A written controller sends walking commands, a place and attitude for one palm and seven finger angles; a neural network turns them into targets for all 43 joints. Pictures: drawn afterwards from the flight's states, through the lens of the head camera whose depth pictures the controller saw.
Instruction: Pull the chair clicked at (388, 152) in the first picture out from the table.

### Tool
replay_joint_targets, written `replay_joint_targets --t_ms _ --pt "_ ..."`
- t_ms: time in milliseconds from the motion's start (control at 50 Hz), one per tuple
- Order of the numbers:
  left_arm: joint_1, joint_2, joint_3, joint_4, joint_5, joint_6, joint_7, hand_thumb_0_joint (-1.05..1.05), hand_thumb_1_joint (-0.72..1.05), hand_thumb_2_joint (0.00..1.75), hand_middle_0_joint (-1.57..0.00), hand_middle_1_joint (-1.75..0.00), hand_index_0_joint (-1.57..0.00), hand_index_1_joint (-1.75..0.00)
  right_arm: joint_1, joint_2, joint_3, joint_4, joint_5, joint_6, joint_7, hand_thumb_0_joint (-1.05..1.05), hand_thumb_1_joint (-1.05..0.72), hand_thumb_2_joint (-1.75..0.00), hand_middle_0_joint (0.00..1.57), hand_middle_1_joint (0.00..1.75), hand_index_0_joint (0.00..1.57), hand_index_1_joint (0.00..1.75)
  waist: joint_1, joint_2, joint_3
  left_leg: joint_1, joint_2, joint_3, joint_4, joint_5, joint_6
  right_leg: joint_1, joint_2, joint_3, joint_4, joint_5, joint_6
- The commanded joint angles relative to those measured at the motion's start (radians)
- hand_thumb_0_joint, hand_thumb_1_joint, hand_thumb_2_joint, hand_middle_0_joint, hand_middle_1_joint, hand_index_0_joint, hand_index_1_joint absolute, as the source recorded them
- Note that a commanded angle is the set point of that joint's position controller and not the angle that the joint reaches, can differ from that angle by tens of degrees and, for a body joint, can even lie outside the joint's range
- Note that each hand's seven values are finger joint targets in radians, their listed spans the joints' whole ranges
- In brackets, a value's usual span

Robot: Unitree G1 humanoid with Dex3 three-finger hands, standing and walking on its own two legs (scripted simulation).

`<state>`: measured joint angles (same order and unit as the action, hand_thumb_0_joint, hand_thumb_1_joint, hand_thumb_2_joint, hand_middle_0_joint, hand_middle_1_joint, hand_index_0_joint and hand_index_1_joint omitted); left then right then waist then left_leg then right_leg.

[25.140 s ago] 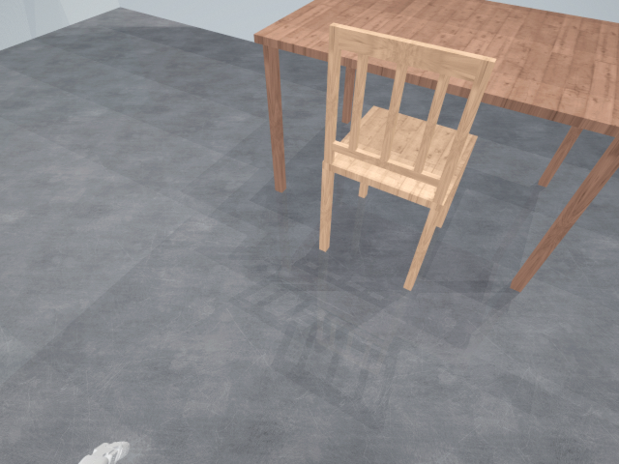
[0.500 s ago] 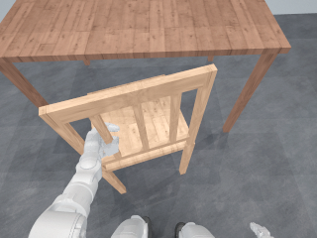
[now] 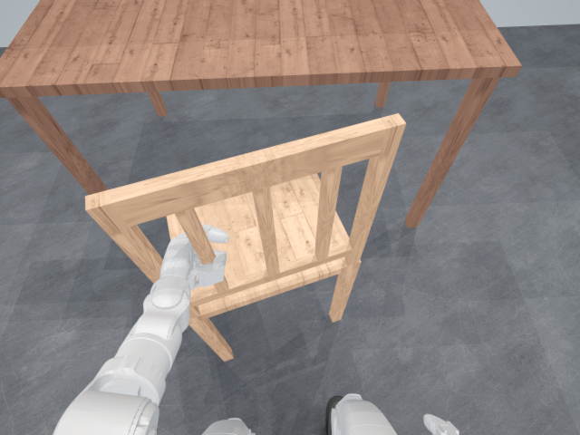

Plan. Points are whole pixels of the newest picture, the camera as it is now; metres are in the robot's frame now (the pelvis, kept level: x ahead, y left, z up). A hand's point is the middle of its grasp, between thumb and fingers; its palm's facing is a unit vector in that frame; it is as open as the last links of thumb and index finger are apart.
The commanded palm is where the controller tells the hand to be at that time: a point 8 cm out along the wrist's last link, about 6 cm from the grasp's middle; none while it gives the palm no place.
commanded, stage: step backward, pulling the chair out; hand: left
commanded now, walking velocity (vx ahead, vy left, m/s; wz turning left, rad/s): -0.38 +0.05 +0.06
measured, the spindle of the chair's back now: (267, 235) +0.42 +0.05 -0.06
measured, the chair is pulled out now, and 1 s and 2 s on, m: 0.21 0.39 0.55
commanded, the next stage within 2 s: stop walking, hand still on the chair in 1.70 s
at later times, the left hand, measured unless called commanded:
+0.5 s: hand (212, 322) +0.27 +0.13 -0.05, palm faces +0.07 -0.98 -0.17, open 5.4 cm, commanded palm +0.26 +0.18 -0.05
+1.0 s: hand (198, 397) +0.17 +0.13 -0.05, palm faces +0.10 -0.98 -0.18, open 5.5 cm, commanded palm +0.16 +0.18 -0.05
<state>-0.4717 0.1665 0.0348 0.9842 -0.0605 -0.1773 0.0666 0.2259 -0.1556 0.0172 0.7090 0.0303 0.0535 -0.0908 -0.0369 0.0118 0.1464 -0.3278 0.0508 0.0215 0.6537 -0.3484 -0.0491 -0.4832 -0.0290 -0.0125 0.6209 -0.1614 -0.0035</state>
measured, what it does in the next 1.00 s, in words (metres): walks backwards: right foot, then left foot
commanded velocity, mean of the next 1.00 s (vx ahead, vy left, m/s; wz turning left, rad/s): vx -0.38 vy -0.01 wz -0.02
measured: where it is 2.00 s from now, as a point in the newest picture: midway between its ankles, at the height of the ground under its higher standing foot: outside the picture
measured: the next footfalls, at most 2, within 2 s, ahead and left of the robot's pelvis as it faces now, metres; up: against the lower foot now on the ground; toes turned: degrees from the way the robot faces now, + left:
right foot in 0.38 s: +0.02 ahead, -0.12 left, +0.00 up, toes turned +0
left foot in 0.60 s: -0.09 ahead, +0.15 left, +0.00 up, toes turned +6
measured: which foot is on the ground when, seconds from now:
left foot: down 0.00-0.44, up 0.46-0.58, down 0.60-0.86, up 0.88-1.00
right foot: down 0.00-0.26, up 0.28-0.36, down 0.38-1.00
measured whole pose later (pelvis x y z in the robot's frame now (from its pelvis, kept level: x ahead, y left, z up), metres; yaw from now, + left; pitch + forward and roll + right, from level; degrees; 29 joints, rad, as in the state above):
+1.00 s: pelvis -0.20 -0.02 +0.00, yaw +3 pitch +2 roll +3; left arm -0.53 0.17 0.07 1.02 -0.05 -0.20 0.11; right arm 0.20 -0.25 0.00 0.76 0.05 -0.02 -0.10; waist -0.06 -0.03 0.15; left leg -0.39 -0.03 0.03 0.87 -0.53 -0.03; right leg -0.55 -0.07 -0.02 0.49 0.02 -0.02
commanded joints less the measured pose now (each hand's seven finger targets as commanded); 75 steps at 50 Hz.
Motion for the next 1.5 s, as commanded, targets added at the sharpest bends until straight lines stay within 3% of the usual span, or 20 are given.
replay_joint_targets --t_ms 0,80,160,260,300,360,400,480,580,680,760,840,1020,1100,1200,1240,1280,1360,1420,1480 --pt "-0.39 0.219 0.026 -0.157 0.047 -0.081 0.029 0.0 0.9 0.9 -0.5 -1.45 -0.5 -1.45 0.052 -0.21 -0.087 -0.033 0.015 -0.055 -0.022 0.0 -0.9 -0.9 0.2 0.3 0.2 0.3 -0.015 -0.123 -0.466 -0.006 0.049 -0.024 0.038 0.131 0.005 0.285 -0.223 0.211 -0.149 0.313 -0.07" --pt "-0.34 0.218 0.038 -0.101 0.054 -0.06 0.039 0.0 0.9 0.9 -0.5 -1.45 -0.5 -1.45 0.019 -0.197 -0.075 -0.023 0.024 -0.092 -0.02 0.0 -0.9 -0.9 0.2 0.3 0.2 0.3 0.025 -0.211 -0.48 -0.077 -0.033 -0.096 0.314 -0.221 0.012 0.281 -0.352 0.298 -0.301 0.104 -0.154" --pt "-0.321 0.193 0.022 -0.13 0.044 -0.044 0.042 0.0 0.9 0.9 -0.5 -1.45 -0.5 -1.45 0.045 -0.208 -0.051 -0.017 0.024 -0.095 -0.025 0.0 -0.9 -0.9 0.2 0.3 0.2 0.3 -0.012 -0.129 -0.506 0.071 -0.022 -0.031 -0.094 -0.08 0.021 0.275 -0.254 0.117 -0.223 0.07 -0.057" --pt "-0.326 0.096 -0.05 -0.256 0.034 -0.037 0.029 0.0 0.9 0.9 -0.5 -1.45 -0.5 -1.45 -0.006 -0.231 -0.071 -0.11 0.002 -0.058 -0.014 0.0 -0.9 -0.9 0.2 0.3 0.2 0.3 0.014 0.285 -0.414 -0.094 0.283 -0.244 -0.331 0.224 0.176 0.248 -0.018 -0.008 0.258 -0.215 0.022" --pt "-0.421 0.106 -0.038 -0.293 0.042 -0.046 0.031 0.0 0.9 0.9 -0.5 -1.45 -0.5 -1.45 -0.014 -0.227 -0.072 -0.105 0.007 -0.057 -0.011 0.0 -0.9 -0.9 0.2 0.3 0.2 0.3 0.008 0.222 -0.349 -0.06 0.274 -0.202 -0.23 0.419 0.177 0.221 -0.018 0.011 0.204 -0.205 0.006" --pt "-0.426 0.142 -0.027 -0.215 0.054 -0.07 0.038 0.0 0.9 0.9 -0.5 -1.45 -0.5 -1.45 0.074 -0.243 -0.094 -0.052 0.012 -0.074 -0.012 0.0 -0.9 -0.9 0.2 0.3 0.2 0.3 -0.023 -0.05 -0.44 0.113 0.132 -0.065 0.006 0.573 0.039 0.339 -0.123 0.097 -0.137 0.538 -0.027" --pt "-0.427 0.161 -0.042 -0.166 0.059 -0.075 0.029 0.0 0.9 0.9 -0.5 -1.45 -0.5 -1.45 0.052 -0.223 -0.083 -0.037 0.016 -0.077 -0.016 0.0 -0.9 -0.9 0.2 0.3 0.2 0.3 -0.015 -0.098 -0.429 -0.009 0.03 -0.044 0.116 0.024 -0.008 0.355 -0.281 0.227 -0.189 0.638 -0.112" --pt "-0.377 0.213 0.017 -0.149 0.05 -0.052 0.039 0.0 0.9 0.9 -0.5 -1.45 -0.5 -1.45 0.011 -0.219 -0.071 -0.025 0.026 -0.084 -0.021 0.0 -0.9 -0.9 0.2 0.3 0.2 0.3 0.017 -0.103 -0.526 -0.079 0.014 -0.115 0.109 -0.126 0.005 0.481 -0.34 0.226 -0.149 0.692 -0.123" --pt "-0.357 0.156 -0.024 -0.226 0.029 -0.042 0.041 0.0 0.9 0.9 -0.5 -1.45 -0.5 -1.45 0.008 -0.255 -0.077 -0.06 0.017 -0.065 -0.036 0.0 -0.9 -0.9 0.2 0.3 0.2 0.3 0.0 0.038 -0.536 0.148 0.148 -0.136 -0.211 0.449 0.073 0.315 -0.115 0.045 -0.039 0.319 0.018" --pt "-0.417 0.132 -0.028 -0.279 0.049 -0.07 0.038 0.0 0.9 0.9 -0.5 -1.45 -0.5 -1.45 -0.035 -0.22 -0.073 -0.1 0.005 -0.049 -0.023 0.0 -0.9 -0.9 0.2 0.3 0.2 0.3 0.009 0.198 -0.426 -0.037 0.226 -0.13 -0.251 0.302 0.123 0.281 -0.037 0.01 0.106 -0.07 0.015" --pt "-0.407 0.185 0.003 -0.246 0.054 -0.086 0.042 0.0 0.9 0.9 -0.5 -1.45 -0.5 -1.45 0.002 -0.223 -0.086 -0.084 0.012 -0.059 -0.026 0.0 -0.9 -0.9 0.2 0.3 0.2 0.3 -0.002 0.009 -0.423 -0.051 0.155 -0.047 -0.124 0.216 0.076 0.304 -0.09 0.077 -0.001 0.136 -0.002" --pt "-0.363 0.282 0.045 -0.153 0.058 -0.076 0.053 0.0 0.9 0.9 -0.5 -1.45 -0.5 -1.45 0.044 -0.216 -0.1 -0.038 0.022 -0.087 -0.023 0.0 -0.9 -0.9 0.2 0.3 0.2 0.3 0.017 -0.256 -0.355 0.07 -0.071 0.039 0.293 -0.198 0.016 -0.04 -0.309 0.342 -0.499 -0.543 -0.089" --pt "-0.324 0.21 0.025 -0.136 0.04 -0.069 0.029 0.0 0.9 0.9 -0.5 -1.45 -0.5 -1.45 0.113 -0.232 -0.049 -0.021 0.026 -0.132 -0.014 0.0 -0.9 -0.9 0.2 0.3 0.2 0.3 0.0 -0.128 -0.445 0.155 -0.048 0.038 -0.211 -0.09 0.044 0.159 -0.214 0.151 -0.314 -0.228 -0.027" --pt "-0.438 0.173 0.01 -0.293 0.048 -0.065 0.021 0.0 0.9 0.9 -0.5 -1.45 -0.5 -1.45 0.029 -0.245 -0.059 -0.105 -0.004 -0.103 -0.021 0.0 -0.9 -0.9 0.2 0.3 0.2 0.3 0.001 0.388 -0.36 0.008 0.318 -0.27 -0.358 0.417 0.194 0.077 0.008 0.019 0.431 -0.224 0.019" --pt "-0.42 0.123 0.012 -0.202 0.055 -0.06 0.03 0.0 0.9 0.9 -0.5 -1.45 -0.5 -1.45 0.123 -0.239 -0.1 -0.045 0.01 -0.086 0.025 0.0 -0.9 -0.9 0.2 0.3 0.2 0.3 -0.003 0.096 -0.435 0.594 0.223 -0.096 0.063 1.175 0.079 0.03 0.034 -0.065 -0.102 -0.119 -0.031" --pt "-0.448 0.147 -0.001 -0.158 0.071 -0.079 0.02 0.0 0.9 0.9 -0.5 -1.45 -0.5 -1.45 0.152 -0.243 -0.084 -0.024 0.008 -0.091 0.037 0.0 -0.9 -0.9 0.2 0.3 0.2 0.3 -0.01 0.07 -0.469 0.356 0.176 -0.071 0.192 1.026 0.027 0.376 -0.009 -0.026 -0.265 0.379 -0.068" --pt "-0.448 0.18 0.024 -0.097 0.062 -0.081 0.021 0.0 0.9 0.9 -0.5 -1.45 -0.5 -1.45 0.09 -0.222 -0.075 -0.035 0.018 -0.083 0.022 0.0 -0.9 -0.9 0.2 0.3 0.2 0.3 0.004 -0.117 -0.444 -0.115 0.013 -0.07 0.382 -0.108 -0.02 0.618 -0.337 0.317 -0.16 1.039 -0.241" --pt "-0.434 0.251 0.065 -0.13 0.057 -0.044 0.042 0.0 0.9 0.9 -0.5 -1.45 -0.5 -1.45 0.058 -0.216 -0.061 -0.005 0.029 -0.09 -0.008 0.0 -0.9 -0.9 0.2 0.3 0.2 0.3 0.012 -0.064 -0.441 -0.074 0.029 -0.108 0.109 -0.19 -0.011 0.528 -0.363 0.23 -0.126 0.881 -0.191" --pt "-0.367 0.243 0.043 -0.181 0.046 -0.052 0.048 0.0 0.9 0.9 -0.5 -1.45 -0.5 -1.45 0.029 -0.206 -0.04 -0.014 0.017 -0.078 -0.027 0.0 -0.9 -0.9 0.2 0.3 0.2 0.3 -0.009 -0.019 -0.528 0.138 0.017 -0.03 -0.201 0.283 -0.007 0.446 -0.26 0.12 -0.019 0.635 -0.086" --pt "-0.305 0.168 0.031 -0.245 0.039 -0.055 0.035 0.0 0.9 0.9 -0.5 -1.45 -0.5 -1.45 0.003 -0.23 -0.068 -0.072 0.01 -0.061 0.0 0.0 -0.9 -0.9 0.2 0.3 0.2 0.3 0.013 0.182 -0.508 0.242 0.297 -0.262 -0.208 0.864 0.177 0.218 -0.01 0.023 0.18 -0.146 0.015"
